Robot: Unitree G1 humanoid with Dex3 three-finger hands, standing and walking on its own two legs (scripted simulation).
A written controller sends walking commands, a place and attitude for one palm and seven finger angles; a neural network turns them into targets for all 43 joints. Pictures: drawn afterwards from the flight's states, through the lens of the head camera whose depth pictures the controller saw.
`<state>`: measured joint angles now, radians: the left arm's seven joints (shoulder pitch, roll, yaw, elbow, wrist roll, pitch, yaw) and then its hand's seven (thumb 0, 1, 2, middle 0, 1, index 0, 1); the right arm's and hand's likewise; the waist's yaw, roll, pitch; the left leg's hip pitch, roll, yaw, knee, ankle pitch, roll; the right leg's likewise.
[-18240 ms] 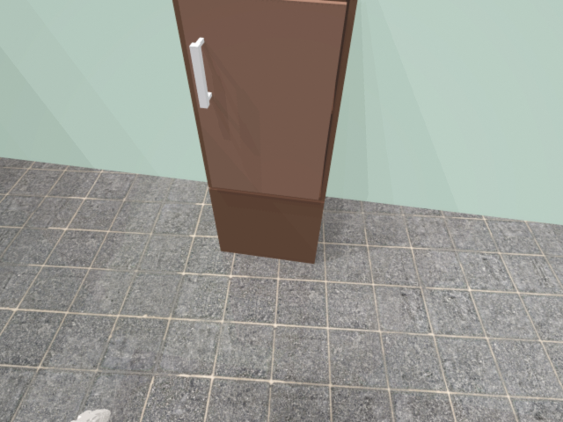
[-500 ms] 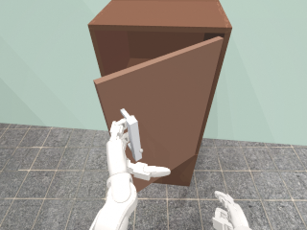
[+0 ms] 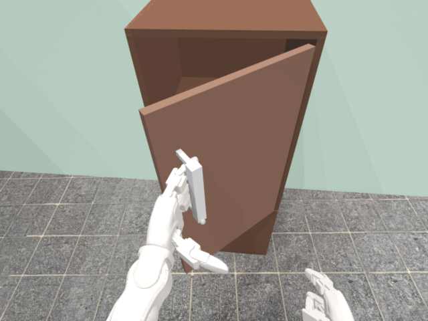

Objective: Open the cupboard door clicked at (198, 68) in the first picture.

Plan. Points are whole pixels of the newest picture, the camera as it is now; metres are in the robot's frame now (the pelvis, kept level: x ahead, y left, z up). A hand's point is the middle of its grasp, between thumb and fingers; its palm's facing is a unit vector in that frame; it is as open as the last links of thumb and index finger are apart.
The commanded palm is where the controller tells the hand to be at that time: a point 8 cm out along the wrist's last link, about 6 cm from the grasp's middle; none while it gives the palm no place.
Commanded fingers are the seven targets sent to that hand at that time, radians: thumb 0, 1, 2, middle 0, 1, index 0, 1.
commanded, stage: slide the hand sideways off the handle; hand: left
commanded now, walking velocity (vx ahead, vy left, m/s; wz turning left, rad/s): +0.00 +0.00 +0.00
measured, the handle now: (191, 187) +0.33 +0.07 +0.09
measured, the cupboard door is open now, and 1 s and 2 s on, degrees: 42 42 42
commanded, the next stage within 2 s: draw the hand back to the body in 0.88 s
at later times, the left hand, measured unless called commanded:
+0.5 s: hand (177, 240) +0.23 +0.08 +0.10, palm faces -0.05 -1.00 -0.02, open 16.3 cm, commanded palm +0.19 +0.14 +0.10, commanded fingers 0.00 -0.50 0.30 -0.15 -0.30 -0.15 -0.30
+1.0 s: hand (149, 258) +0.20 +0.12 +0.09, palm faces -0.04 -1.00 -0.02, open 16.3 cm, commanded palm +0.17 +0.17 +0.10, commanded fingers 0.00 -0.50 0.30 -0.15 -0.30 -0.15 -0.30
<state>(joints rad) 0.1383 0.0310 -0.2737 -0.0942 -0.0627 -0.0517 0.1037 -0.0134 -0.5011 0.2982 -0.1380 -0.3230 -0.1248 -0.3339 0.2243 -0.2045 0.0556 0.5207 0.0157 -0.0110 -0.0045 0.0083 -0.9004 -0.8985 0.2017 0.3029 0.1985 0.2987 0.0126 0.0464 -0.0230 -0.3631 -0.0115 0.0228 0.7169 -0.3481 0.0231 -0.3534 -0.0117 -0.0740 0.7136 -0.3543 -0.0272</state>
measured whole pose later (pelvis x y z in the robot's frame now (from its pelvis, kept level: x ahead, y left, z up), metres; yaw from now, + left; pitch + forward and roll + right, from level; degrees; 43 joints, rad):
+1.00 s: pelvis +0.02 -0.01 -0.01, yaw +1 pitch +4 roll -1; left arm 0.59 0.17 -0.02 -0.40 -0.21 -0.18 -0.16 -0.01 -0.50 0.30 -0.15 -0.30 -0.15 -0.30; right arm 0.28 -0.23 0.03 0.47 0.03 -0.19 -0.04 0.01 -0.90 -0.90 0.20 0.30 0.20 0.30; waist 0.02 0.06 -0.07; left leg -0.49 0.01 -0.01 0.85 -0.43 0.00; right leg -0.46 0.01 -0.10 0.82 -0.43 -0.04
